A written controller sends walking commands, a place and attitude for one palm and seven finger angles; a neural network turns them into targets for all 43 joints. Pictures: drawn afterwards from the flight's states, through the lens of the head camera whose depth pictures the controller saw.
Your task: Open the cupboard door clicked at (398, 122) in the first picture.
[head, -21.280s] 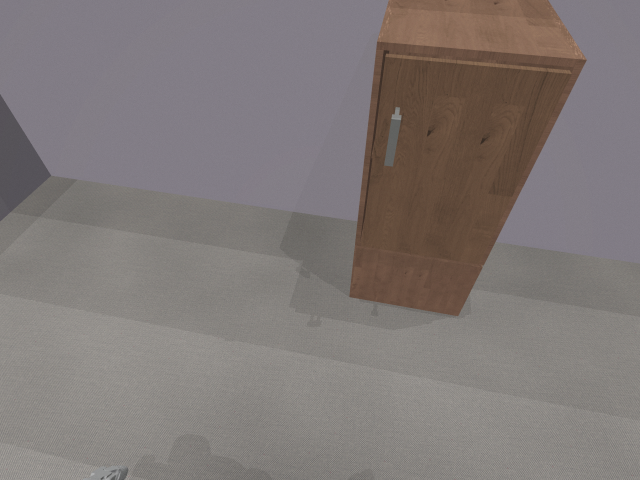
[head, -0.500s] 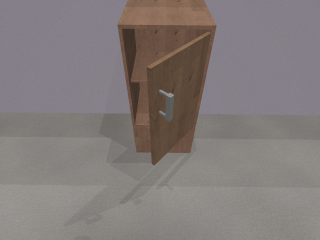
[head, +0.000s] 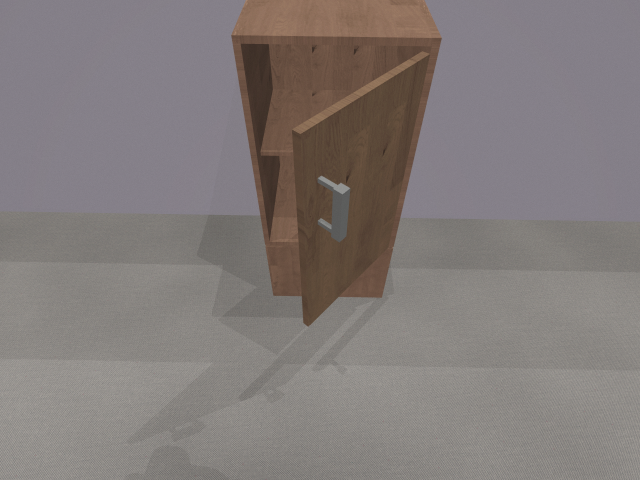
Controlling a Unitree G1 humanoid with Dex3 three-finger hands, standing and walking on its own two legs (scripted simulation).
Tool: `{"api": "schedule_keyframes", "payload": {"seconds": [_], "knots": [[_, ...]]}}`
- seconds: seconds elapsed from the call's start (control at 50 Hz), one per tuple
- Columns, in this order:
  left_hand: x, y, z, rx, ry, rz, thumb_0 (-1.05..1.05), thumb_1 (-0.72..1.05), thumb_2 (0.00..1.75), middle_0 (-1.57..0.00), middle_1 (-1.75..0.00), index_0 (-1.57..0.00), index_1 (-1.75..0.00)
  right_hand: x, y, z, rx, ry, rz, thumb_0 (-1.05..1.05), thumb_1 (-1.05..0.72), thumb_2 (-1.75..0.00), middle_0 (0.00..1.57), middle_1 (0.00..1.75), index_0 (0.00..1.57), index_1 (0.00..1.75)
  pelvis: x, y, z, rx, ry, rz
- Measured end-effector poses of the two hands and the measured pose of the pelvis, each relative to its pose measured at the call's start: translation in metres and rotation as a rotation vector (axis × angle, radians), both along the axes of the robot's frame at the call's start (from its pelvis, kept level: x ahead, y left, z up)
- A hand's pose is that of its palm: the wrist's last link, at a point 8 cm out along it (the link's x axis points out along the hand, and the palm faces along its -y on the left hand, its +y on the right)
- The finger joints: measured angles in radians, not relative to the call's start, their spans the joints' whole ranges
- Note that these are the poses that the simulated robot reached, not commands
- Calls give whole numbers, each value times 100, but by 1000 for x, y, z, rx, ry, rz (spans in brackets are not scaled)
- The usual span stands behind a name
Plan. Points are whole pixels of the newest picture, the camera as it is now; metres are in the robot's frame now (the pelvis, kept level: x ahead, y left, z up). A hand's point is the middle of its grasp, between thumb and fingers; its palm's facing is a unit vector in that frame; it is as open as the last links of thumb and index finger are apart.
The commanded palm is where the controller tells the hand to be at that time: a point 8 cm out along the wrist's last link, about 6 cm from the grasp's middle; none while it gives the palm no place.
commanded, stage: look to check the result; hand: left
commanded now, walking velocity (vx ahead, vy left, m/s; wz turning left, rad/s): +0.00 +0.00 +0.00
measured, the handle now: (331, 208) +0.57 +0.02 -0.02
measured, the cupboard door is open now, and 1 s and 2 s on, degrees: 49 49 49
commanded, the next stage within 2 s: walk to a spot facing it in 0.24 s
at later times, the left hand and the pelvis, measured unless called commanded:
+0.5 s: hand out of the picture +0.00 +0.16 -0.18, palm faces +0.03 -0.98 -0.18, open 7.4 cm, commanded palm none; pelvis +0.01 -0.01 +0.00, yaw -2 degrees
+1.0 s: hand out of the picture +0.08 +0.15 -0.16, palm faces -0.19 -0.93 -0.30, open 7.4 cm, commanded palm none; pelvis +0.00 -0.04 +0.00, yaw -18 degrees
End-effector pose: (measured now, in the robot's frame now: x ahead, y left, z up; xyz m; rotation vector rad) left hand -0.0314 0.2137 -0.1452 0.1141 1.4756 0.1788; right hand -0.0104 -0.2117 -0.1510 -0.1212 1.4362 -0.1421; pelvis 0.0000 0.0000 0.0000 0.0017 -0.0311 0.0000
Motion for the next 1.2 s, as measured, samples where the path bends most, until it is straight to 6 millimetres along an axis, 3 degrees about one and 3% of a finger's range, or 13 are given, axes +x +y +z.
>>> {"api": "schedule_keyframes", "payload": {"seconds": [0.28, 0.58, 0.72, 0.84, 1.02, 1.2], "knots": [[20, -7, -1, -7, -31, -10, 1, 90, 90, -20, -30, -20, -30, 18, -10, 2, -15, -21, 7, 0, -92, -90, 20, 30, 20, 30, 10, -5, 1, 4, -1, -2], [33, -2, -5, 1, -7, -44, 1, 90, 90, -20, -30, -20, -30, 19, -22, -1, -44, -47, -82, 0, -91, -90, 20, 30, 20, 30, 11, -9, -5, 0, 7, -79], [64, 10, -5, 45, -45, -125, 1, 90, 90, -20, -30, -20, -30, 13, -40, -7, -66, -94, -146, 0, -91, -90, 20, 30, 20, 30, 2, -15, -13, 27, 26, -160], [96, 4, 4, 106, -127, -210, 1, 90, 90, -20, -30, -20, -30, 6, -67, -21, -55, -121, -193, 0, -91, -90, 20, 30, 20, 30, -6, -32, -21, 33, 23, -216], [117, -20, 21, 104, -133, -296, 1, 90, 90, -20, -30, -20, -30, 29, -94, 6, -87, -222, -276, 0, -91, -90, 20, 30, 20, 30, -3, -43, -2, 48, 36, -325], [140, -28, 17, 57, -125, -380, 1, 90, 90, -20, -30, -20, -30, 52, -96, 24, -124, -312, -335, 0, -91, -90, 20, 30, 20, 30, 10, -36, 1, 42, 48, -426]]}}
